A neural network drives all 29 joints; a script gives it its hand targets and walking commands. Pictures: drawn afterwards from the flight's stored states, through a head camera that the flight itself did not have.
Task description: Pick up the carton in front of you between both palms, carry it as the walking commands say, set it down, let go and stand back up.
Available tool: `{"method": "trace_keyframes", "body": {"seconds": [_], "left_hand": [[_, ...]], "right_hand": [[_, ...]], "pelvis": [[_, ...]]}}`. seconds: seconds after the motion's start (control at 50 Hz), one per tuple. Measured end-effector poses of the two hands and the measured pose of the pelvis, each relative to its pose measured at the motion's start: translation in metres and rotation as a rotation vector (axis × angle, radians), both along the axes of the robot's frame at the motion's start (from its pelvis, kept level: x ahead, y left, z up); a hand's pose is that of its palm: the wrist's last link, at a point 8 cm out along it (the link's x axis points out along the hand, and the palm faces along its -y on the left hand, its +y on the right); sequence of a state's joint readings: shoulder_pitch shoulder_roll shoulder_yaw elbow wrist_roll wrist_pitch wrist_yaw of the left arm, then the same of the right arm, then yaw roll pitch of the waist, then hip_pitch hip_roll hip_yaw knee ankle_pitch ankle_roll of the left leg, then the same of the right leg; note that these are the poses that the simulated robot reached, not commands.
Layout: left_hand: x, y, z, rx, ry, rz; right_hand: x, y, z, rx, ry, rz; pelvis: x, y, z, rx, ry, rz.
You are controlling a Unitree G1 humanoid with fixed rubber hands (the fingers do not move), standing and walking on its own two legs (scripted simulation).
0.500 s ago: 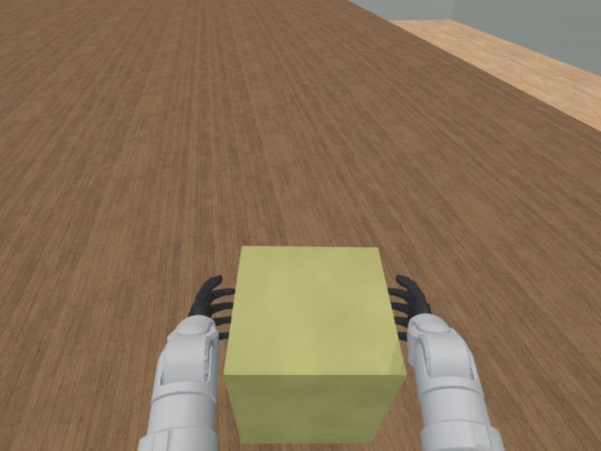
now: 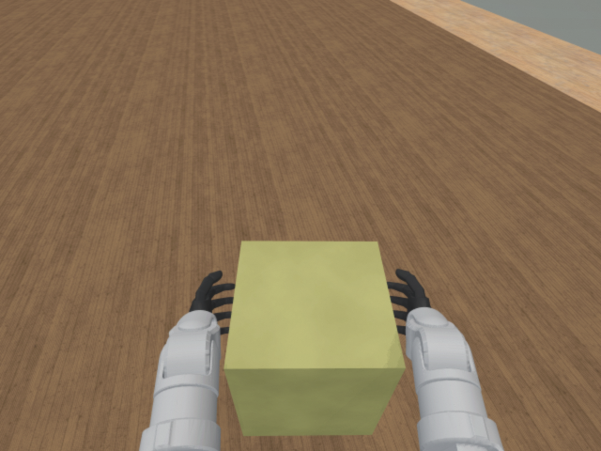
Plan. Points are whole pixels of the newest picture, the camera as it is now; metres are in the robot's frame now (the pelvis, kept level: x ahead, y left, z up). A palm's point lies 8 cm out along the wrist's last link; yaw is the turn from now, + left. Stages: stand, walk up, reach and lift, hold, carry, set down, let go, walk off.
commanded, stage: set down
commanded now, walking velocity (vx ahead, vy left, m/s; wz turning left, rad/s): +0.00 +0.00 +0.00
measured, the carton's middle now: (308, 341) +0.32 +0.00 -0.05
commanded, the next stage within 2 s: none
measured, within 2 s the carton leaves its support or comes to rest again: neither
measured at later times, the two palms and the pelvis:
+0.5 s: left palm (224, 357) +0.35 +0.15 -0.16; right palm (385, 355) +0.35 -0.14 -0.15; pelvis -0.04 -0.01 -0.07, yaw +1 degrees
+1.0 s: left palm (235, 366) +0.40 +0.15 -0.30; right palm (369, 363) +0.41 -0.14 -0.29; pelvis -0.06 +0.00 -0.20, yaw +0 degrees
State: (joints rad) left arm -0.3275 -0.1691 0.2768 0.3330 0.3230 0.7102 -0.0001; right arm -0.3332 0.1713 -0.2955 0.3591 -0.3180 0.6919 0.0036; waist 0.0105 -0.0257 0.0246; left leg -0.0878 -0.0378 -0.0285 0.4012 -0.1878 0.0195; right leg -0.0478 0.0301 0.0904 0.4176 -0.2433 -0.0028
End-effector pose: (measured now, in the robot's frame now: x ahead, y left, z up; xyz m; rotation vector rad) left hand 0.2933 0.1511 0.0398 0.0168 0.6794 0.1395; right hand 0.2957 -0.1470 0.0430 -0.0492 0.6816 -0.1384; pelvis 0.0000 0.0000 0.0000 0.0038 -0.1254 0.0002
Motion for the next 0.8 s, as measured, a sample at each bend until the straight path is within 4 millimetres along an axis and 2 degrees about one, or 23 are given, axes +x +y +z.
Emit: {"method": "trace_keyframes", "body": {"seconds": [0.1, 0.18, 0.26, 0.34, 0.42, 0.5, 0.7, 0.8], "left_hand": [[0.015, -0.001, -0.017, -0.018, 0.022, 0.022], [0.028, 0.001, -0.039, -0.014, 0.029, 0.018], [0.037, 0.002, -0.073, 0.004, 0.03, 0.01], [0.042, 0.003, -0.118, 0.009, 0.028, 0.002], [0.046, 0.002, -0.164, 0.002, 0.019, 0.005], [0.055, 0.002, -0.196, -0.017, -0.009, 0.017], [0.084, 0.003, -0.237, -0.045, -0.029, 0.038], [0.093, 0.004, -0.265, -0.038, -0.003, 0.032]], "right_hand": [[0.015, 0.0, -0.016, 0.019, 0.022, -0.018], [0.027, 0.002, -0.039, 0.015, 0.029, -0.018], [0.037, 0.003, -0.074, -0.001, 0.03, -0.004], [0.041, 0.003, -0.118, -0.002, 0.029, -0.003], [0.045, 0.003, -0.163, 0.008, 0.019, -0.01], [0.054, 0.003, -0.195, 0.028, -0.008, -0.025], [0.084, 0.004, -0.236, 0.059, -0.03, -0.046], [0.092, 0.004, -0.263, 0.046, -0.004, -0.04]], "pelvis": [[-0.003, -0.004, -0.005, 0.0, 0.036, 0.004], [-0.01, -0.007, -0.011, -0.003, 0.101, 0.011], [-0.019, -0.009, -0.018, -0.007, 0.205, 0.019], [-0.029, -0.01, -0.03, -0.012, 0.327, 0.023], [-0.037, -0.01, -0.049, -0.017, 0.459, 0.02], [-0.042, -0.01, -0.071, -0.02, 0.58, 0.016], [-0.052, -0.006, -0.125, -0.025, 0.741, 0.011], [-0.055, -0.003, -0.149, -0.028, 0.796, 0.01]]}}
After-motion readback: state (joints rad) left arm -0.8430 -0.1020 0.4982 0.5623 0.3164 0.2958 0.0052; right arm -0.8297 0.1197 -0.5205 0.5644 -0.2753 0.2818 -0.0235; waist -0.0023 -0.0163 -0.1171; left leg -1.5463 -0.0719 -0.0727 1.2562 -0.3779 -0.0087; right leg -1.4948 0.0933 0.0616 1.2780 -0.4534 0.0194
